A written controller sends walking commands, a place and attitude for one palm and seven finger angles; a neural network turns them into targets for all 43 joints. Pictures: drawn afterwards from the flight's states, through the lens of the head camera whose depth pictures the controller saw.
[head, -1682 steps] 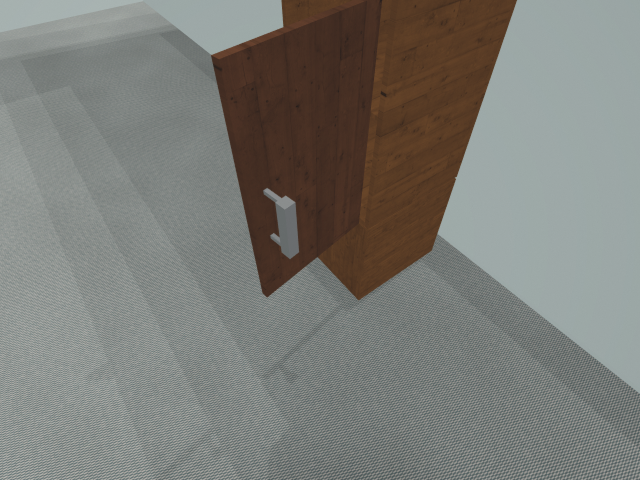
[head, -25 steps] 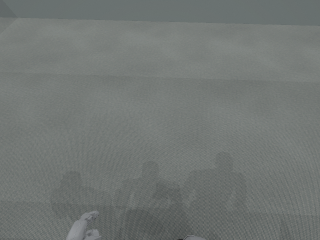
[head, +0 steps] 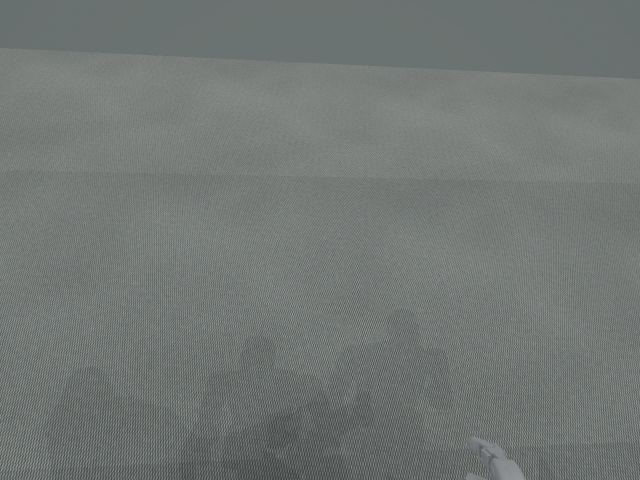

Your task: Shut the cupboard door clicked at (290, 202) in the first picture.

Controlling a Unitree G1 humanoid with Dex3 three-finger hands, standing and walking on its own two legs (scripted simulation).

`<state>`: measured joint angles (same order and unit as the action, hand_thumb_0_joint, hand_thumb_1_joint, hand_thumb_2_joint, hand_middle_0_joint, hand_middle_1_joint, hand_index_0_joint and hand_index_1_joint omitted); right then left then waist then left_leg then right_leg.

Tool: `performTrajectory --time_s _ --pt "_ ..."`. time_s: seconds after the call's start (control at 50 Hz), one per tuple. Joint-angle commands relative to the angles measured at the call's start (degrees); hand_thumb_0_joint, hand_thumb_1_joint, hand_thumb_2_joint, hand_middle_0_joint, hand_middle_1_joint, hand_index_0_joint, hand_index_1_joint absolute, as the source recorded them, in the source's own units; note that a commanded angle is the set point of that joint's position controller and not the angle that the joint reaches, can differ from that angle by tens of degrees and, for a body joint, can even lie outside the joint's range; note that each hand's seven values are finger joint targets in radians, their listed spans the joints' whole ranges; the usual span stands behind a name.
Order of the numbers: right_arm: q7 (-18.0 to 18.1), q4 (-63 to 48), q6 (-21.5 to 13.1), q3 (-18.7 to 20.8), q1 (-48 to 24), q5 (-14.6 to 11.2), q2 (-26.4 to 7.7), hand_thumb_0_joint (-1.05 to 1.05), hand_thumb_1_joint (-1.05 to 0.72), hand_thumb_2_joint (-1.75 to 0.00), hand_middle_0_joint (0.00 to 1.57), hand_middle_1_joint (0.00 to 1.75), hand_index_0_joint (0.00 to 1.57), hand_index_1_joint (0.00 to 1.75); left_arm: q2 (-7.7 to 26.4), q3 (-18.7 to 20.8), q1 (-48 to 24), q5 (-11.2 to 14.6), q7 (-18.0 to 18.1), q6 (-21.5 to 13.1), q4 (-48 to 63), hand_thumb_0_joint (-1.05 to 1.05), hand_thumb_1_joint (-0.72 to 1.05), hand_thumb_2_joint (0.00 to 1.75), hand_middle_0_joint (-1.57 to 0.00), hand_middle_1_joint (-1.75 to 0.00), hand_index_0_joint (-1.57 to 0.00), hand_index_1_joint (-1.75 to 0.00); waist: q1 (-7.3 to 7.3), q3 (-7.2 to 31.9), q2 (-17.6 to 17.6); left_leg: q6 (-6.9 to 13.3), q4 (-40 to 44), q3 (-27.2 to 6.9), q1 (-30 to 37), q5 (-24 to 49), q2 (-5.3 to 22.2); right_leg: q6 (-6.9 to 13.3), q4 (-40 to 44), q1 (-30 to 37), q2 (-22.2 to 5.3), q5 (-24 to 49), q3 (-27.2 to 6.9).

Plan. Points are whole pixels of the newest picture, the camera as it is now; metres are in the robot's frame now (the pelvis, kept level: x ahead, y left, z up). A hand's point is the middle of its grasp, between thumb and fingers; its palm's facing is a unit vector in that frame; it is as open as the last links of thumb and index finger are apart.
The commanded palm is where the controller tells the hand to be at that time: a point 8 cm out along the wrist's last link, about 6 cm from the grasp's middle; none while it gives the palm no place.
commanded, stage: turn to face it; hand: left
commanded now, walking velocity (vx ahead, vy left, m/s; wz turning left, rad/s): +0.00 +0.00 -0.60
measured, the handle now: out of the picture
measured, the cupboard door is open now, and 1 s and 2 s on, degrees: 66 66 66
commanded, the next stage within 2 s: none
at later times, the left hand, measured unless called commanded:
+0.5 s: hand (234, 435) +0.20 +0.14 -0.15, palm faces -0.33 -0.90 -0.27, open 7.3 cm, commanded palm none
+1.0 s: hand (242, 420) +0.22 +0.14 -0.17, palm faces -0.54 -0.82 -0.18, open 7.3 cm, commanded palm none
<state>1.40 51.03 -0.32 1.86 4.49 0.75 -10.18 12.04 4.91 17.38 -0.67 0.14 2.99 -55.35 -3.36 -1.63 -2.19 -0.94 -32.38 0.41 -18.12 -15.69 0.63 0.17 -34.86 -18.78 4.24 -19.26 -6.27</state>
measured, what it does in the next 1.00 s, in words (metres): steps on the spot, turning right: right foot, then left foot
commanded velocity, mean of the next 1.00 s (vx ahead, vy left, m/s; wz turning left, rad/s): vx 0.00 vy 0.00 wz -0.60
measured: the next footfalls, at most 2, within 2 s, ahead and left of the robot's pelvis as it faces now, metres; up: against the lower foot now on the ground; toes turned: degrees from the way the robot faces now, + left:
right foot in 0.46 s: -0.01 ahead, -0.14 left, +0.00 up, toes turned -24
left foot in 0.84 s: +0.14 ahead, +0.07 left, +0.00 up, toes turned -28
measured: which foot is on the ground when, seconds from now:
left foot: down 0.00-0.46, up 0.48-0.82, down 0.84-1.00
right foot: up 0.00-0.44, down 0.46-0.86, up 0.88-1.00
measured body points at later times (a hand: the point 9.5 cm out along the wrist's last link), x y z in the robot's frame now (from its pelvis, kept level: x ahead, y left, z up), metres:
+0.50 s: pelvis +0.00 -0.02 -0.01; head +0.04 -0.04 +0.44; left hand +0.21 +0.19 -0.13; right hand -0.08 -0.28 -0.15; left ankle +0.02 +0.11 -0.71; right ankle -0.04 -0.13 -0.73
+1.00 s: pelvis +0.04 +0.01 +0.01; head +0.09 +0.01 +0.45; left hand +0.25 +0.18 -0.15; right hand -0.03 -0.25 -0.11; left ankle +0.11 +0.09 -0.73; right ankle -0.08 -0.08 -0.65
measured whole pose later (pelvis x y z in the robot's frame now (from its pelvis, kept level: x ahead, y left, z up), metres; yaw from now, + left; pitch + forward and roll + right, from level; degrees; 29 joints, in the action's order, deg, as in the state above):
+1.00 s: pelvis +0.04 +0.01 +0.01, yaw -37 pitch +1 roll -2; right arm 1.4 49.5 0.4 0.3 11.0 1.8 -10.7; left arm 15.4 5.5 11.0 -1.1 -1.9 5.3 -51.2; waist -1.2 -4.5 -2.7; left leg 0.7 -30.8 7.1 -15.8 -15.6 5.2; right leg -2.5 -64.1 -27.2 1.0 -26.9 -0.6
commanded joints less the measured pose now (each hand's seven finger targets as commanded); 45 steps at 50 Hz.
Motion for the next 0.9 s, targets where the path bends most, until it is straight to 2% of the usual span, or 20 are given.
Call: performTrajectory --time_s 0.0,0.04,0.1,0.32,0.36,0.4,0.42,0.44,0.46,0.48,0.5,0.54,0.58,0.72,0.78,0.8,0.82,0.84,0.86,0.88 --pt "1.49 -3.45 -0.11 2.60 6.27 1.15 -13.14 0.00 -0.90 -0.90 0.20 0.30 0.20 0.30 6.90 1.92 -3.16 -0.67 -0.67 -0.72 7.47 0.00 0.90 0.90 -0.20 -0.30 -0.20 -0.30 3.57 1.35 10.77 10.96 18.03 -17.96 8.66 13.28 24.34 -1.99 -27.16 -13.80 -3.59 -12.37 2.46" --pt "1.60 -5.41 -0.22 1.75 1.61 0.96 -11.51 0.00 -0.90 -0.90 0.20 0.30 0.20 0.30 7.47 2.38 -1.39 -0.93 -1.46 -0.17 6.24 0.00 0.90 0.90 -0.20 -0.30 -0.20 -0.30 1.55 0.98 12.21 9.46 16.25 -10.95 6.24 15.68 20.34 -2.82 -33.17 -13.56 -5.07 -8.59 3.65" --pt "1.39 -5.10 -0.13 1.71 2.98 0.88 -11.02 0.00 -0.90 -0.90 0.20 0.30 0.20 0.30 6.20 2.11 -1.74 -0.66 -2.05 0.67 6.63 0.00 0.90 0.90 -0.20 -0.30 -0.20 -0.30 1.68 0.86 11.73 7.72 16.30 -3.30 7.15 14.45 16.72 -4.00 -33.96 -13.11 -5.48 -3.68 5.55" --pt "0.47 -0.99 0.09 3.62 11.52 1.01 -13.99 0.00 -0.90 -0.90 0.20 0.30 0.20 0.30 4.61 0.43 -10.39 -0.55 -2.48 0.12 10.18 0.00 0.90 0.90 -0.20 -0.30 -0.20 -0.30 5.85 4.42 15.76 8.13 9.01 4.45 15.85 30.35 20.00 -2.82 -10.71 -6.13 -5.69 -5.29 11.89" --pt "0.24 -0.90 0.23 3.89 10.70 1.01 -14.45 0.00 -0.90 -0.90 0.20 0.30 0.20 0.30 5.17 0.39 -9.70 -0.43 -2.32 -0.15 10.20 0.00 0.90 0.90 -0.20 -0.30 -0.20 -0.30 5.03 4.47 16.10 7.00 6.81 5.25 14.23 29.63 20.66 -1.69 -4.64 -2.00 -5.40 -3.61 12.11" --pt "-0.02 -1.26 0.40 4.00 9.20 0.52 -14.90 0.00 -0.90 -0.90 0.20 0.30 0.20 0.30 7.00 0.81 -4.92 -0.51 -2.15 -0.66 8.63 0.00 0.90 0.90 -0.20 -0.30 -0.20 -0.30 1.98 5.74 11.72 3.22 -0.36 8.32 8.27 22.91 18.59 -0.35 7.63 9.09 -5.00 8.26 12.51" --pt "-0.42 -1.89 0.43 3.76 9.60 -0.08 -12.74 0.00 -0.90 -0.90 0.20 0.30 0.20 0.30 10.97 1.50 -0.79 -0.88 -1.62 -1.39 7.45 0.00 0.90 0.90 -0.20 -0.30 -0.20 -0.30 -0.04 8.38 2.07 -0.16 -9.47 11.27 1.04 13.60 14.95 1.98 13.44 19.15 -11.50 18.54 4.87" --pt "-0.66 -4.82 0.51 2.25 6.84 -0.08 -7.53 0.00 -0.90 -0.90 0.20 0.30 0.20 0.30 17.45 2.71 2.53 -1.25 -0.69 -2.04 6.55 0.00 0.90 0.90 -0.20 -0.30 -0.20 -0.30 -1.99 7.02 -15.84 -3.52 -23.43 12.85 -16.14 -19.43 5.42 8.13 14.31 25.58 -25.40 40.73 -14.56" --pt "0.21 -5.31 1.55 2.09 5.56 -0.05 -9.78 0.00 -0.90 -0.90 0.20 0.30 0.20 0.30 18.35 2.69 3.94 -0.29 0.10 -1.71 6.12 0.00 0.90 0.90 -0.20 -0.30 -0.20 -0.30 -2.55 7.44 -12.84 -3.25 -32.43 4.21 -17.40 -22.39 5.25 13.23 13.69 21.15 -28.92 45.18 -15.48" --pt "0.09 -5.40 1.96 2.09 5.12 -0.18 -8.92 0.00 -0.90 -0.90 0.20 0.30 0.20 0.30 17.30 2.29 1.45 -0.26 0.21 -1.42 6.92 0.00 0.90 0.90 -0.20 -0.30 -0.20 -0.30 -1.11 4.05 -7.96 -3.01 -36.00 1.42 -18.59 -18.46 6.15 13.74 14.72 16.78 -27.02 36.89 -12.47" --pt "0.29 -4.95 1.89 2.20 5.39 0.00 -8.87 0.00 -0.90 -0.90 0.20 0.30 0.20 0.30 15.50 2.45 -2.61 -0.51 0.76 -1.63 7.86 0.00 0.90 0.90 -0.20 -0.30 -0.20 -0.30 0.67 3.40 -12.47 -3.48 -36.57 0.18 -22.03 -15.92 6.46 12.70 15.34 17.27 -24.12 33.08 -13.57" --pt "-0.03 -3.27 1.91 2.53 6.33 0.23 -10.24 0.00 -0.90 -0.90 0.20 0.30 0.20 0.30 12.42 1.29 -7.89 -0.22 0.92 -1.53 9.30 0.00 0.90 0.90 -0.20 -0.30 -0.20 -0.30 2.83 2.24 -10.95 -4.30 -35.63 -0.56 -18.39 -8.62 7.28 10.33 14.59 12.96 -19.48 30.98 -6.66" --pt "-0.44 -2.73 2.16 2.48 7.70 0.30 -9.23 0.00 -0.90 -0.90 0.20 0.30 0.20 0.30 12.04 1.05 -8.43 -0.37 0.59 -1.93 9.88 0.00 0.90 0.90 -0.20 -0.30 -0.20 -0.30 3.80 2.48 -6.82 -4.76 -31.54 0.82 -13.95 -6.42 5.57 9.50 14.57 9.23 -17.41 29.82 -4.49" --pt "-0.15 -4.35 1.40 2.17 5.77 -0.19 -7.96 0.00 -0.90 -0.90 0.20 0.30 0.20 0.30 13.26 1.89 -6.85 -0.93 0.12 -1.51 9.38 0.00 0.90 0.90 -0.20 -0.30 -0.20 -0.30 2.49 3.20 -7.40 -4.23 -12.84 1.66 -6.88 -8.49 2.07 10.83 12.87 7.73 -16.74 24.70 -11.86" --pt "0.34 -2.98 0.65 2.21 10.69 -0.43 -8.17 0.00 -0.90 -0.90 0.20 0.30 0.20 0.30 12.50 2.01 -9.33 -0.48 0.03 -0.95 9.64 0.00 0.90 0.90 -0.20 -0.30 -0.20 -0.30 5.28 3.85 -7.01 -3.64 2.08 2.20 4.62 0.93 0.60 6.93 8.30 1.80 -13.83 22.18 -12.27" --pt "0.57 -2.35 0.15 2.52 12.91 -0.31 -10.02 0.00 -0.90 -0.90 0.20 0.30 0.20 0.30 10.92 1.57 -9.75 -0.03 -0.13 -0.63 10.09 0.00 0.90 0.90 -0.20 -0.30 -0.20 -0.30 6.26 4.82 -2.92 -2.93 8.87 0.82 11.88 4.50 3.01 4.05 4.94 -3.10 -10.46 16.38 -9.49" --pt "0.76 -2.47 -0.46 3.24 13.95 0.41 -15.15 0.00 -0.90 -0.90 0.20 0.30 0.20 0.30 7.09 0.92 -7.93 0.52 -0.46 -0.29 10.99 0.00 0.90 0.90 -0.20 -0.30 -0.20 -0.30 6.17 5.81 11.83 1.21 14.99 -13.00 17.19 6.23 15.54 0.58 -4.95 -11.35 -2.53 0.21 -3.23" --pt "0.80 -3.25 -0.17 3.83 14.99 0.68 -18.18 0.00 -0.90 -0.90 0.20 0.30 0.20 0.30 6.50 0.54 -8.51 0.35 -0.67 -0.41 11.94 0.00 0.90 0.90 -0.20 -0.30 -0.20 -0.30 6.59 5.46 20.72 7.20 16.70 -21.89 14.77 12.37 26.24 -1.61 -18.95 -13.48 -1.09 -17.12 4.05" --pt "0.86 -4.19 0.09 3.38 13.84 1.21 -17.61 0.00 -0.90 -0.90 0.20 0.30 0.20 0.30 7.78 1.00 -9.36 -0.09 -0.86 -0.27 12.23 0.00 0.90 0.90 -0.20 -0.30 -0.20 -0.30 6.45 4.23 14.57 10.49 16.70 -20.91 9.59 11.92 27.68 -1.49 -27.44 -11.96 -3.65 -16.76 2.37" --pt "0.98 -4.54 -0.16 2.52 9.97 1.22 -14.80 0.00 -0.90 -0.90 0.20 0.30 0.20 0.30 8.26 1.61 -8.07 -0.75 -1.12 0.18 10.75 0.00 0.90 0.90 -0.20 -0.30 -0.20 -0.30 4.35 2.89 15.02 9.28 18.36 -17.02 6.31 8.89 24.53 -2.23 -31.39 -12.17 -4.46 -12.83 1.95"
